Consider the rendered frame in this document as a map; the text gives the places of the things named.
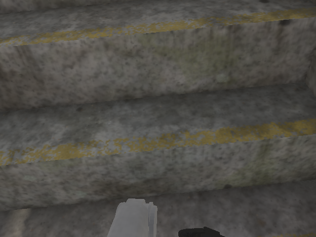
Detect robot right hand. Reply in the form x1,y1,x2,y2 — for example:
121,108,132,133
178,226,225,237

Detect robot left thigh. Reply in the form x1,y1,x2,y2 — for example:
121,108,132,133
107,198,158,237

